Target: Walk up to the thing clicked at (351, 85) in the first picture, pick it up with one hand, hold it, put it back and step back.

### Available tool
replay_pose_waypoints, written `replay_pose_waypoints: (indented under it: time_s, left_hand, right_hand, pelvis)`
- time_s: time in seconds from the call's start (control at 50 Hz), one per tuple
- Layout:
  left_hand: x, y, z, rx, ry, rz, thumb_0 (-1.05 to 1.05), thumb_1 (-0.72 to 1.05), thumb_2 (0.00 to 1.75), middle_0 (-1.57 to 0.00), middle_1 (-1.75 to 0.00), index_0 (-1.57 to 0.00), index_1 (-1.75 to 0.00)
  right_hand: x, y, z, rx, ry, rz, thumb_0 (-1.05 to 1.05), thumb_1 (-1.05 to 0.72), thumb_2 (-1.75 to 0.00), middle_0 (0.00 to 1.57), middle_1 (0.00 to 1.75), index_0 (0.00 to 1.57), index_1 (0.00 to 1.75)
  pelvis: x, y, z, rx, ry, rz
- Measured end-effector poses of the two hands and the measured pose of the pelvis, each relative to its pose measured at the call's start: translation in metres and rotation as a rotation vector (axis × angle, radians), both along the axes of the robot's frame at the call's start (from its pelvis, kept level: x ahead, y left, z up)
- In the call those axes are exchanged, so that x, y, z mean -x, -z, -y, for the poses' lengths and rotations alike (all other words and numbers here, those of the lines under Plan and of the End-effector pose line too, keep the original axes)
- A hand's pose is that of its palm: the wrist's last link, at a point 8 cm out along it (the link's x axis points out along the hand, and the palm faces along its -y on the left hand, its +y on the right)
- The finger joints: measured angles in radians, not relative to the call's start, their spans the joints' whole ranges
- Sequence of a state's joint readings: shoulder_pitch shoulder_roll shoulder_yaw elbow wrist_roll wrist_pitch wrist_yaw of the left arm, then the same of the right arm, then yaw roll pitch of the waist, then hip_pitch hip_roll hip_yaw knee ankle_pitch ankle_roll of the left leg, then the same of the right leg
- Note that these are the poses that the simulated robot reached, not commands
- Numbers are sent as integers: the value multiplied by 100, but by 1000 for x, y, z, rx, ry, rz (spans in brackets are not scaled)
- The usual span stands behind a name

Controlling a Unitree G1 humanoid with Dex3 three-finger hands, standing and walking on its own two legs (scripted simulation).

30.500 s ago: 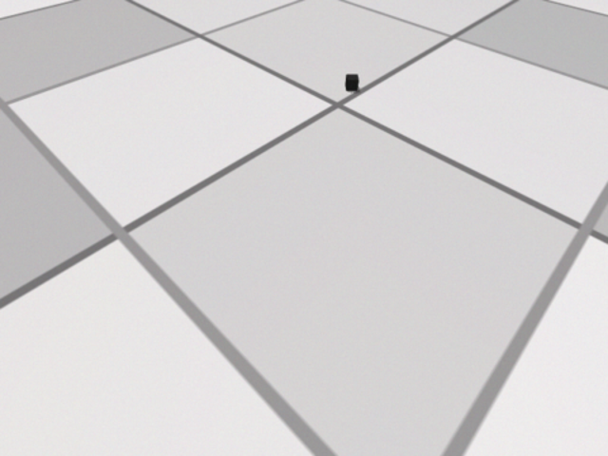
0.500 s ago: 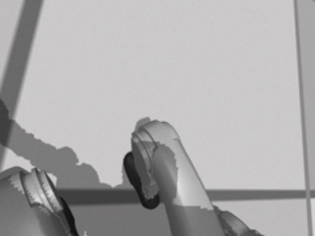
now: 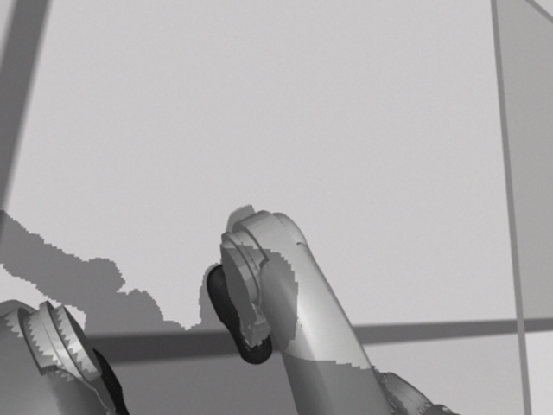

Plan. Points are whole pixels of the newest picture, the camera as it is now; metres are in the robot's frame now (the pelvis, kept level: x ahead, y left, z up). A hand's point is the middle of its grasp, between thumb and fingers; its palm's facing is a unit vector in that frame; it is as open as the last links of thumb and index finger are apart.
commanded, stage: open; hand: left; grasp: from above
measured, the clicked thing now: out of the picture +0.49 +0.29 -0.27
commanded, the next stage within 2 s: withdraw in 0.60 s
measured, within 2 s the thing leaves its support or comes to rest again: neither
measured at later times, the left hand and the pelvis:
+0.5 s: hand out of the picture +0.48 +0.30 -0.24, palm faces -0.38 -0.21 -0.90, open 14.1 cm; pelvis +0.00 +0.00 +0.00, yaw +0 degrees
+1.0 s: hand out of the picture +0.50 +0.30 -0.19, palm faces -0.29 -0.15 -0.95, open 14.2 cm; pelvis +0.01 +0.00 +0.01, yaw +1 degrees
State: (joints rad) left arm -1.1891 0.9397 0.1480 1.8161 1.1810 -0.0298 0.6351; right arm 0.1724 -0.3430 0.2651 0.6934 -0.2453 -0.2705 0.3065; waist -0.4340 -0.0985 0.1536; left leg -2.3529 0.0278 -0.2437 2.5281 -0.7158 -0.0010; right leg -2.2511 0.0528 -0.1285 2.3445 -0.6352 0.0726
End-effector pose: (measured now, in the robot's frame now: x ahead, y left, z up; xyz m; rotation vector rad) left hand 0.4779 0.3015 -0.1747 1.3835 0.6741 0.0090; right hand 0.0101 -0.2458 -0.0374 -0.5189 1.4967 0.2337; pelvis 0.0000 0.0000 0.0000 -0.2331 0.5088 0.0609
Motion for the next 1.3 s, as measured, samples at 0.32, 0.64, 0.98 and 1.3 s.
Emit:
replay_pose_waypoints:
  time_s: [0.32, 0.64, 0.98, 1.3]
  left_hand:
    - [2, 4, -3, 5, 17, -13, 0, -54, 107, -15, -96, -12, -100]
    - [0, 2, 0, -9, 11, -13, 0, -58, 110, -10, -99, -7, -103]
    - [-14, -36, -2, -19, 108, 102, 0, -57, 104, -10, -102, -9, -104]
    - [18, -192, -27, -57, 147, -27, 0, -57, 104, -9, -101, -7, -103]
  right_hand:
    - [0, -7, -1, 10, -5, -7, 0, -90, -89, 20, 30, 20, 30]
    - [2, -8, -2, -6, -5, -5, 0, -89, -89, 20, 30, 20, 30]
    - [-3, -4, 7, -5, 50, -9, 0, -92, -90, 20, 30, 20, 30]
    - [-87, 5, 22, -18, 95, 219, 0, -92, -90, 20, 30, 20, 30]
  pelvis:
    - [1, -3, -1, 4, -2, -2]
    - [2, -5, 0, 3, -2, -2]
    - [-4, -11, 4, -14, -8, -38]
    - [10, -55, 10, -87, -69, -54]
